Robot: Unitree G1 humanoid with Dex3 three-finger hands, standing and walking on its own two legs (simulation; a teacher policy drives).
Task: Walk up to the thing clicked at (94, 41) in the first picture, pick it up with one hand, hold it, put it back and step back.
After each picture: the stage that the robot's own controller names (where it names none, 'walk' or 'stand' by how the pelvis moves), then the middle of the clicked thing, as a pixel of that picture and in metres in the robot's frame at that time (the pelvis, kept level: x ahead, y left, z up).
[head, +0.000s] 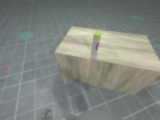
stand; (95, 44) +0.77 -0.04 -0.03
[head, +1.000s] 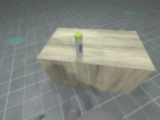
walk; (79, 45) +0.68 +0.16 +0.00
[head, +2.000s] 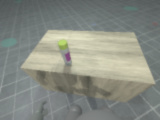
stand; (65, 54) +0.52 +0.24 +0.00
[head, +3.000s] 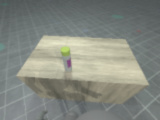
stand; (67, 60) +0.50 +0.21 -0.02
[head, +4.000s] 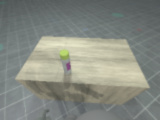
stand; (66, 63) +0.47 +0.21 -0.04
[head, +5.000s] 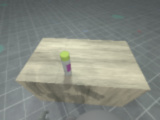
stand; (66, 64) +0.46 +0.21 -0.04
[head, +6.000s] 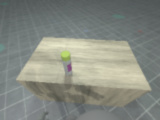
stand; (67, 64) +0.46 +0.20 -0.04
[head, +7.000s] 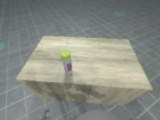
rise first; (67, 63) +0.46 +0.20 -0.04
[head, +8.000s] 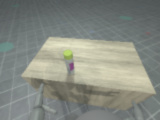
rise first; (69, 63) +0.47 +0.21 -0.03
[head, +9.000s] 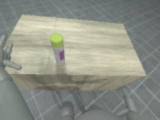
go down; (59, 51) +0.48 +0.19 +0.02
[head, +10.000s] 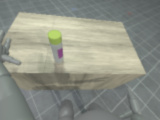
go down; (57, 49) +0.49 +0.19 +0.04
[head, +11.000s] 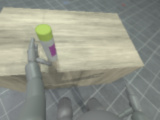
close in; (49, 46) +0.48 +0.21 +0.07
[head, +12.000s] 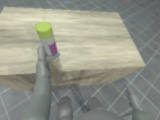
close; (49, 45) +0.49 +0.20 +0.07
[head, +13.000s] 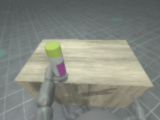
lift; (58, 65) +0.31 +0.19 +0.18
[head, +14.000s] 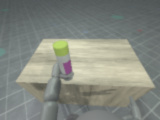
hold; (64, 63) +0.33 +0.16 +0.16
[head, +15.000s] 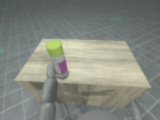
hold; (59, 62) +0.32 +0.19 +0.17
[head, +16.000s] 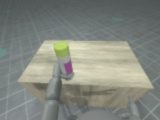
hold; (65, 63) +0.33 +0.16 +0.16
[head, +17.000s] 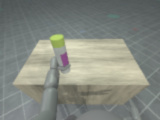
crouch; (61, 56) +0.39 +0.18 +0.16
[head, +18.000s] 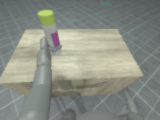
lower; (52, 36) +0.50 +0.21 +0.19
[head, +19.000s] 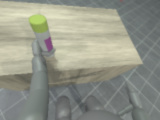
lower; (44, 40) +0.51 +0.21 +0.08
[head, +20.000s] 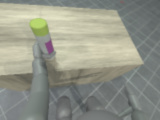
lower; (45, 43) +0.49 +0.21 +0.08
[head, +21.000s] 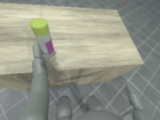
lower; (45, 42) +0.49 +0.21 +0.08
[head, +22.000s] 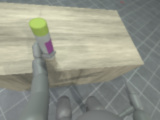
lower; (45, 42) +0.49 +0.22 +0.08
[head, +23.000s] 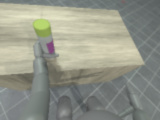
open; (47, 43) +0.49 +0.21 +0.08
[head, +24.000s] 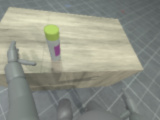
sink last; (54, 46) +0.49 +0.20 +0.06
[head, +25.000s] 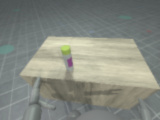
sink last; (68, 59) +0.49 +0.22 +0.02
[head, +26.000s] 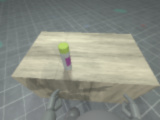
stand; (66, 58) +0.47 +0.21 +0.03
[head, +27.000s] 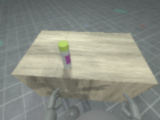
stand; (65, 56) +0.48 +0.21 +0.03
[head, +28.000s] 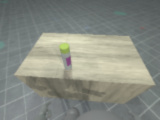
stand; (66, 58) +0.49 +0.21 +0.01
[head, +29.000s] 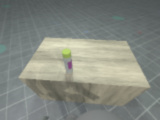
stand; (68, 62) +0.49 +0.20 -0.03
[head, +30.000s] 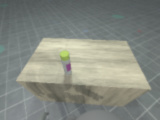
stand; (66, 64) +0.47 +0.21 -0.04
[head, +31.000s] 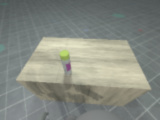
stand; (66, 63) +0.47 +0.21 -0.04
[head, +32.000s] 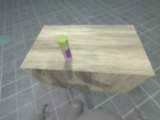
walk; (66, 50) +0.53 +0.23 -0.01
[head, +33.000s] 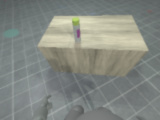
walk; (76, 31) +0.82 +0.18 -0.02
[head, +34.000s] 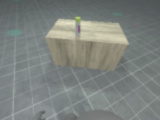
stand; (77, 27) +1.13 +0.20 -0.02
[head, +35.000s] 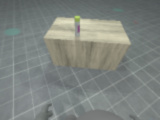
stand; (77, 27) +1.08 +0.18 -0.03
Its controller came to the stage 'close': yes
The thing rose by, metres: 0.21
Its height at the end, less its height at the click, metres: +0.00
